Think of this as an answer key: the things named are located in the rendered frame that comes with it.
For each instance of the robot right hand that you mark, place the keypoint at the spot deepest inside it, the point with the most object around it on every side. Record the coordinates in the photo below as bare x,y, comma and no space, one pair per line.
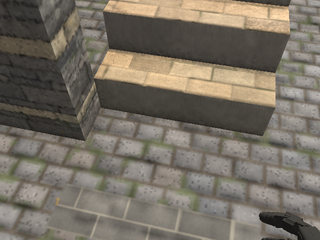
290,223

